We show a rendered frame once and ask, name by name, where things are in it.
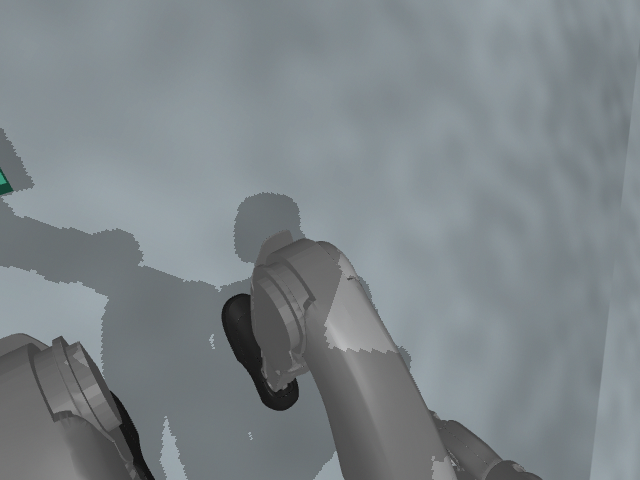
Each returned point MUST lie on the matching right robot hand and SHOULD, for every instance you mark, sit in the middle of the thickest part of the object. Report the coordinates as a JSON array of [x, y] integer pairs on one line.
[[473, 457]]

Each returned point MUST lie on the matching right robot arm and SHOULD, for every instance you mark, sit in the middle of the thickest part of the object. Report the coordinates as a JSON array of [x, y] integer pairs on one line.
[[510, 470]]

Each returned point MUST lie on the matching right robot foot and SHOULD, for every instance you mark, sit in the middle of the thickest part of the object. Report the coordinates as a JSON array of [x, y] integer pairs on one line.
[[236, 320]]

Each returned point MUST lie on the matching left robot foot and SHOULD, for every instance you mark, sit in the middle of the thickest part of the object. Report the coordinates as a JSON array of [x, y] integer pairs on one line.
[[132, 438]]

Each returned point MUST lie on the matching carton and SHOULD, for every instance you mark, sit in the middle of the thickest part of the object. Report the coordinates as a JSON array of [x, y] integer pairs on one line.
[[5, 187]]

